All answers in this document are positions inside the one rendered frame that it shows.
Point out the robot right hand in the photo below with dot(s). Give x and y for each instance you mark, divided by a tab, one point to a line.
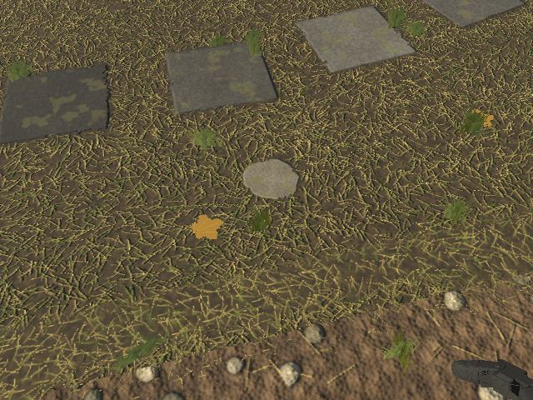
505	378

